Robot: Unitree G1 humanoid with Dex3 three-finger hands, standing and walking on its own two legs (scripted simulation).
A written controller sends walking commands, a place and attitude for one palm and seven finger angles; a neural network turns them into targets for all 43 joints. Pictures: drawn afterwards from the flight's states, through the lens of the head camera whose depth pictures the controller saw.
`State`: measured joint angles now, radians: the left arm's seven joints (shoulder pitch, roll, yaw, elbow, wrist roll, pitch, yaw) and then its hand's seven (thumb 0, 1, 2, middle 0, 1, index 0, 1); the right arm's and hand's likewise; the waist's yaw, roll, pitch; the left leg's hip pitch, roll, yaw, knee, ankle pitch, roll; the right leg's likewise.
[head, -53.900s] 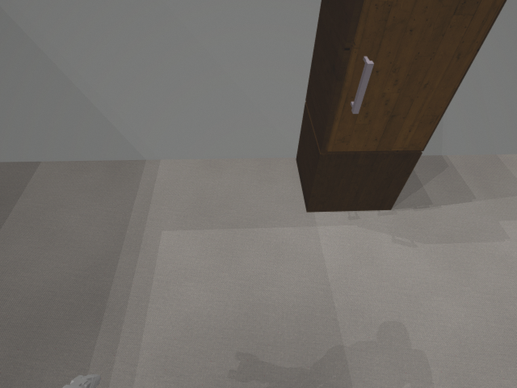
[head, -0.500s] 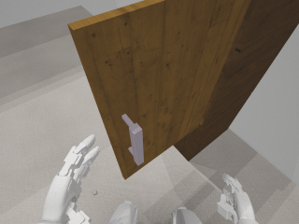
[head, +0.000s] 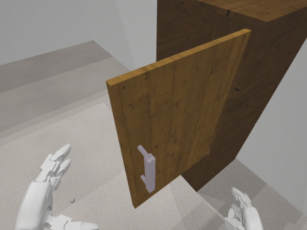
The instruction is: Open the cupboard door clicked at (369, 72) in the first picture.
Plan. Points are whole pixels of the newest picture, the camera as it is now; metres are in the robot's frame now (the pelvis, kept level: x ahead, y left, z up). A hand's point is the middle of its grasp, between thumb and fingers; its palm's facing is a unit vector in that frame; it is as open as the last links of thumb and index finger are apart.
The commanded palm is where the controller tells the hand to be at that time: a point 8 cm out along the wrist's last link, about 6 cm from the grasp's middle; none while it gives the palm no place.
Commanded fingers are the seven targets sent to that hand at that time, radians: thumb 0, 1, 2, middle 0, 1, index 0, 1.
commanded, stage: draw the hand back to the body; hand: left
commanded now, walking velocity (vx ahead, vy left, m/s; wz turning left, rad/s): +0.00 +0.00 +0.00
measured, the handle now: (146, 170) +0.29 +0.05 +0.01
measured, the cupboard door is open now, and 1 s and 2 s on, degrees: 90 90 90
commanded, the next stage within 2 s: step back with the hand held close in 0.92 s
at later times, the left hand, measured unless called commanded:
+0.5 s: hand (23, 153) +0.20 +0.25 +0.20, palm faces +0.42 -0.81 -0.41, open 9.6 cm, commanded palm +0.15 +0.30 +0.22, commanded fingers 0.00 0.87 0.88 -0.20 -0.30 -0.20 -0.30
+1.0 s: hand (24, 146) +0.21 +0.25 +0.21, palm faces +0.45 -0.80 -0.40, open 7.5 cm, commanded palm +0.15 +0.29 +0.23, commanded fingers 0.00 0.90 0.90 -0.20 -0.30 -0.20 -0.30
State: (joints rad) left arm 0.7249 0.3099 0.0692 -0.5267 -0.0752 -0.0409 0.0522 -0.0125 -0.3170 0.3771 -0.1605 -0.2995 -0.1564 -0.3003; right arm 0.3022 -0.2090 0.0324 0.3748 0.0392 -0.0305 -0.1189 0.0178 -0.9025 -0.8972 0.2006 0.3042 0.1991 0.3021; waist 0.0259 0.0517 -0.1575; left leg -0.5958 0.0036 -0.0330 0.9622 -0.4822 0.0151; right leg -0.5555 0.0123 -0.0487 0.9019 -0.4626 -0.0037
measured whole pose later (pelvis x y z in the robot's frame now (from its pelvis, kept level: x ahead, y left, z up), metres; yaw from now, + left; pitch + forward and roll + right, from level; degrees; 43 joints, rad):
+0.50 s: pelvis +0.01 +0.00 +0.04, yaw +0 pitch -2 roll -1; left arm 0.53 0.37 0.30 -0.48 -0.06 -0.03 0.13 0.00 0.52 0.74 -0.20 -0.30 -0.19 -0.30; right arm 0.24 -0.22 0.05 0.56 0.02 -0.12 -0.11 0.02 -0.90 -0.90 0.20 0.30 0.20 0.30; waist 0.06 0.06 -0.04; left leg -0.24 -0.01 -0.01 0.61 -0.34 0.02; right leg -0.22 0.00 -0.02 0.57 -0.33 0.00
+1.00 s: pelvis +0.02 -0.01 +0.05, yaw -1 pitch -4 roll -1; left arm 0.48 0.35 0.34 -0.44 -0.07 -0.06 0.12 0.01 0.88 0.89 -0.21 -0.30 -0.21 -0.30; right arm 0.20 -0.22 0.02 0.63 0.01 -0.13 -0.09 0.02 -0.90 -0.90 0.20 0.30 0.20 0.30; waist 0.07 0.06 0.01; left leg -0.13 0.01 0.00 0.49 -0.29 0.00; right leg -0.12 0.02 -0.02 0.46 -0.28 -0.01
